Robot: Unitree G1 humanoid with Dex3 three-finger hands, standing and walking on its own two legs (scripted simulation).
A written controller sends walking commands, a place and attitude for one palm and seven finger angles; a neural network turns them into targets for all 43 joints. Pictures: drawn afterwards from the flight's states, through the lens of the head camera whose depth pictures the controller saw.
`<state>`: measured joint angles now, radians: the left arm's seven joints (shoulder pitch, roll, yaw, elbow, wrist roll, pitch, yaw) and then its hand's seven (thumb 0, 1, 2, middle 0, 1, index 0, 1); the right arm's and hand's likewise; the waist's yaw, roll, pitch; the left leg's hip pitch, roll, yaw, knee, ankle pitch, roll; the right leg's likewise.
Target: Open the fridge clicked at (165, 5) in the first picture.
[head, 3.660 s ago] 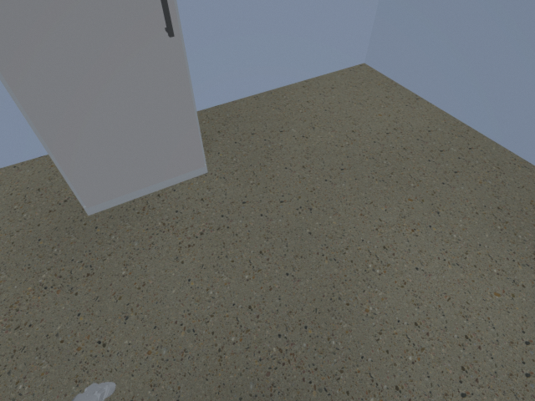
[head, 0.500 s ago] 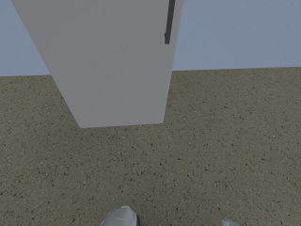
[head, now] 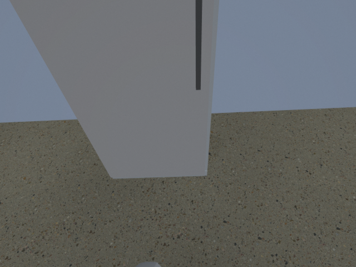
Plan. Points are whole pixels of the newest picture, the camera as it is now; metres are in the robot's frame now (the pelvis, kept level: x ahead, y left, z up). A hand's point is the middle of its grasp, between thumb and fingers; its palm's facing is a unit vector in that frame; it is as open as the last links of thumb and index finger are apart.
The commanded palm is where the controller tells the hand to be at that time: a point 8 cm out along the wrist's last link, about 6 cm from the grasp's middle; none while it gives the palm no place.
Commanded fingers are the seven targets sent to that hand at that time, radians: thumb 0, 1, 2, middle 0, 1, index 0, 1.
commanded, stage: take the last steps up to it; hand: right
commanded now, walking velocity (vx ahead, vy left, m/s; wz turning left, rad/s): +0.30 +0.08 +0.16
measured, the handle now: (198, 45) +0.72 -0.03 +0.15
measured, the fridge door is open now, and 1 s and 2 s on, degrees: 0 0 0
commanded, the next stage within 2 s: come to a stop and stand still in 0.66 s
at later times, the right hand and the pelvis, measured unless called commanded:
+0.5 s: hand (222, 240) +0.23 -0.09 -0.17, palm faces -0.03 +0.99 -0.17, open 7.3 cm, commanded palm none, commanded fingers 0.00 -0.90 -0.90 0.20 0.30 0.20 0.30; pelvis +0.12 +0.07 -0.01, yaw +3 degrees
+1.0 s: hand (231, 241) +0.24 -0.12 -0.19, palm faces +0.00 +0.98 -0.17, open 7.3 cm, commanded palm none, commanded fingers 0.00 -0.90 -0.90 0.20 0.30 0.20 0.30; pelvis +0.23 +0.05 -0.01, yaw +4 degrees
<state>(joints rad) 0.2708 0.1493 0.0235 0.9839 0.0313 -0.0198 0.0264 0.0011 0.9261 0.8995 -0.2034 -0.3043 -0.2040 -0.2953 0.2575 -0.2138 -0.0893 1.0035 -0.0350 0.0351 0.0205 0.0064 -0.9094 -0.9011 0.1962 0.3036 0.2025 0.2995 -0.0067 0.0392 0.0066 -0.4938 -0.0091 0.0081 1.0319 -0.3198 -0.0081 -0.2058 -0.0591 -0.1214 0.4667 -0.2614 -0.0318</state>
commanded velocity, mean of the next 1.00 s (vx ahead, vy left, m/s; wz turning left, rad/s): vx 0.11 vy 0.04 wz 0.01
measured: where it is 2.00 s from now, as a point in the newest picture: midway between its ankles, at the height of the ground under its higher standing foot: outside the picture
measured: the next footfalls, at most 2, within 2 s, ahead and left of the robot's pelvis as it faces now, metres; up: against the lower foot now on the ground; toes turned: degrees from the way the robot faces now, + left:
left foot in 0.38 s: +0.16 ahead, +0.18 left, +0.00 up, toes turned +13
right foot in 0.76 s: +0.33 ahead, -0.04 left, +0.00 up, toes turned -7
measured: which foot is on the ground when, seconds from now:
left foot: up 0.00-0.36, down 0.38-0.76, up 0.78-1.00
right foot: down 0.00-0.38, up 0.40-0.74, down 0.76-1.00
